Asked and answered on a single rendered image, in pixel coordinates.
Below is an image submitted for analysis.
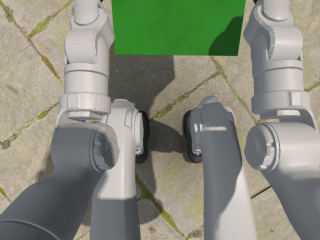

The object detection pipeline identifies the robot left forearm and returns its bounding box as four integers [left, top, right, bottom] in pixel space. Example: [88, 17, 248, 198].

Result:
[50, 0, 115, 159]

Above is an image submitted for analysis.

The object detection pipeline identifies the robot right upper arm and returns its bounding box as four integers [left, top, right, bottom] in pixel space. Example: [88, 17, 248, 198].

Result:
[244, 122, 320, 240]

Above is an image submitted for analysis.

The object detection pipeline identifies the carton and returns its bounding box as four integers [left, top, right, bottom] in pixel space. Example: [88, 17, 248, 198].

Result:
[111, 0, 246, 56]

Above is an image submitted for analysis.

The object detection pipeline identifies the robot right forearm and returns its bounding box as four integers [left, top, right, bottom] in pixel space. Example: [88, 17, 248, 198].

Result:
[243, 0, 320, 137]

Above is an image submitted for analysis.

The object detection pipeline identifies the robot right thigh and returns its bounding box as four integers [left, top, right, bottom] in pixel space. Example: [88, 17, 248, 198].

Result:
[190, 102, 258, 240]

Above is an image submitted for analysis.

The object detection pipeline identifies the left robot foot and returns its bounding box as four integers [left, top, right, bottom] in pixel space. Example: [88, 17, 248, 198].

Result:
[135, 110, 150, 164]

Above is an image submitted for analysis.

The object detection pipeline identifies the robot left upper arm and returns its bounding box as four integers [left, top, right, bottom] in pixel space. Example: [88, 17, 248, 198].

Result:
[0, 122, 120, 240]

